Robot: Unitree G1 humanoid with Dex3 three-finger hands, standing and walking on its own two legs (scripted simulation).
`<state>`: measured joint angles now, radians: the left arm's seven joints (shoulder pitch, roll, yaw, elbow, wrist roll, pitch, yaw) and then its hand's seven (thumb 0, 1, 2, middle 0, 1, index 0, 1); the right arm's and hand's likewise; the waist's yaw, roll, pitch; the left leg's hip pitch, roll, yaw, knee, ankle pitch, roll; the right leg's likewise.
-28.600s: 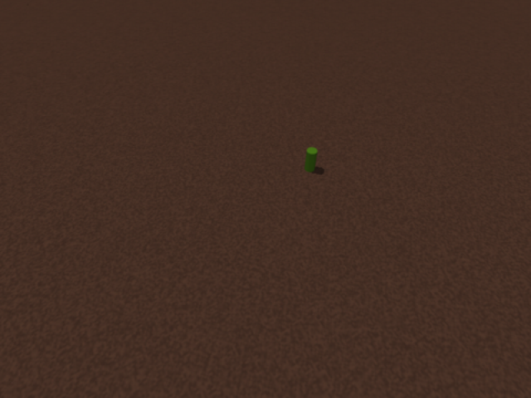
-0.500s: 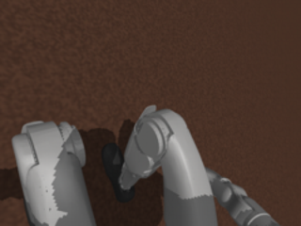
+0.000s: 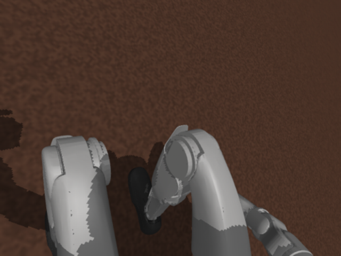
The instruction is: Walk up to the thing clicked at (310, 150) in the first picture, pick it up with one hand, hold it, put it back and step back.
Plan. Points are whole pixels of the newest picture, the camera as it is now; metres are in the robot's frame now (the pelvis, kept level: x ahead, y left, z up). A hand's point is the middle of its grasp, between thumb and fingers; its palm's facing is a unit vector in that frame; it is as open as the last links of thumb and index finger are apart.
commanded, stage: settle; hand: left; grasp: from the side
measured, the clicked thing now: out of the picture +0.39 +0.34 -0.18
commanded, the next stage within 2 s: lift in 1.42 s
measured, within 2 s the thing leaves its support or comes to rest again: neither
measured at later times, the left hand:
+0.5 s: hand out of the picture +0.37 +0.34 -0.04, palm faces +0.46 -0.88 -0.07, open 8.1 cm
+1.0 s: hand out of the picture +0.39 +0.33 +0.03, palm faces +0.46 -0.88 -0.05, open 8.1 cm
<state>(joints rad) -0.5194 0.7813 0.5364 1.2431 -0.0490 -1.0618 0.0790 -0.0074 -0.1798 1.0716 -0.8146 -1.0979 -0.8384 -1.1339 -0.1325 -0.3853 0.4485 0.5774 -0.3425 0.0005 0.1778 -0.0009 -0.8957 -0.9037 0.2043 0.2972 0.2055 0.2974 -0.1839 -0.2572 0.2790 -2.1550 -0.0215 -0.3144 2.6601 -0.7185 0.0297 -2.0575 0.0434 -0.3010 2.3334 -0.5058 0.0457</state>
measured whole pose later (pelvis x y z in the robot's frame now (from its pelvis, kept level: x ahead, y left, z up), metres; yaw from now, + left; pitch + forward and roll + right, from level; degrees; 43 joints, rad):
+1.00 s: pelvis +0.04 -0.01 +0.07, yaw +10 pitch +32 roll -7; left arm -0.48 0.41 0.46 0.83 -0.16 -0.66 -0.13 -0.01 -0.21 1.11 -0.85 -1.06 -0.87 -1.09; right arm 0.04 -0.31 0.07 0.66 -0.07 0.02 0.07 0.00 -0.89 -0.90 0.20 0.30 0.20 0.30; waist -0.10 -0.02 -0.11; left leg -2.16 -0.04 -0.08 2.34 -0.74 0.02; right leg -2.16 -0.02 -0.10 2.23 -0.63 0.00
